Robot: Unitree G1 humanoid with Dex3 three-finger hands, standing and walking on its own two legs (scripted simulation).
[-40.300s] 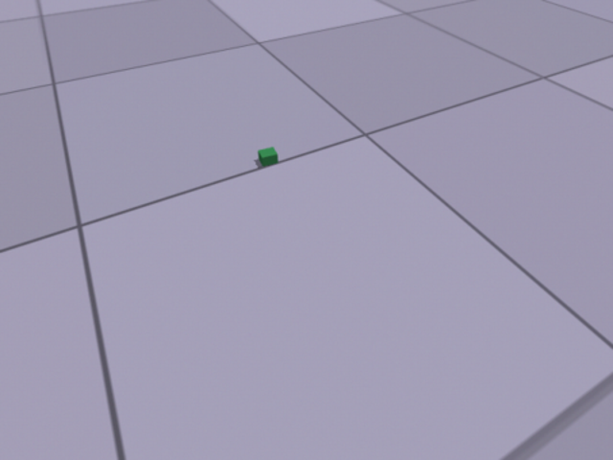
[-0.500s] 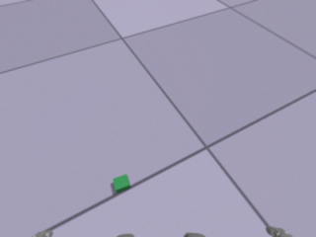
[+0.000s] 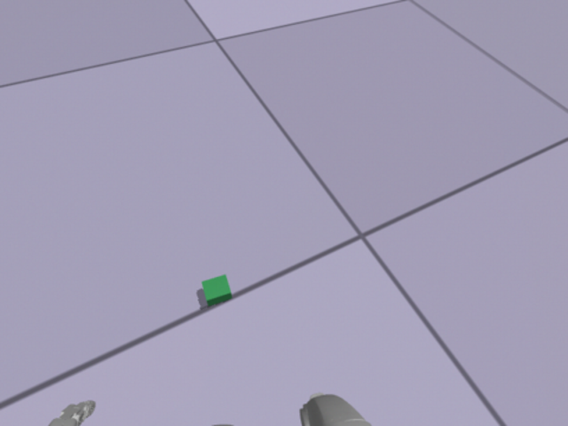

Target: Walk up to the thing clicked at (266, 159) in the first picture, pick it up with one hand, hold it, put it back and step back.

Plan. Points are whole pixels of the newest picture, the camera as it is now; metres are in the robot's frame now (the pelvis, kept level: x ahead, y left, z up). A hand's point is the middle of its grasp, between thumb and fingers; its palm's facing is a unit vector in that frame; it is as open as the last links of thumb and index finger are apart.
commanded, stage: step back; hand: left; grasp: from above
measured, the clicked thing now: (217, 290) +0.59 +0.20 -0.74
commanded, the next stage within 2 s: none
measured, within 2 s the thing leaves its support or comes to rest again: neither
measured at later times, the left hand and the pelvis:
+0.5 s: hand out of the picture +0.02 +0.27 -0.15, palm faces -0.01 -0.92 -0.39, open 7.4 cm; pelvis -0.13 +0.00 -0.02, yaw +0 degrees
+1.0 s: hand out of the picture -0.22 +0.23 -0.15, palm faces -0.07 -0.91 -0.40, open 7.4 cm; pelvis -0.30 -0.03 -0.01, yaw -4 degrees
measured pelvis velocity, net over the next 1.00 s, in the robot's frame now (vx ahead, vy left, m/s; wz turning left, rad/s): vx -0.30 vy -0.03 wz -0.07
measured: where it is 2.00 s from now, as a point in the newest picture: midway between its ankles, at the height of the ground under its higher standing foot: outside the picture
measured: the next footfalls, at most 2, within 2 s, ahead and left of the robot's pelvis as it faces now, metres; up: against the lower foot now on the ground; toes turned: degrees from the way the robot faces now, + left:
right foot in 0.14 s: -0.01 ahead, -0.13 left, +0.00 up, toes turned +1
left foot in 0.48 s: -0.09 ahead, +0.12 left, +0.00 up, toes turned -3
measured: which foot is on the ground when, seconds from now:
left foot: down 0.00-0.18, up 0.20-0.46, down 0.48-0.88, up 0.90-1.00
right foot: up 0.00-0.12, down 0.14-0.50, up 0.52-0.84, down 0.86-1.00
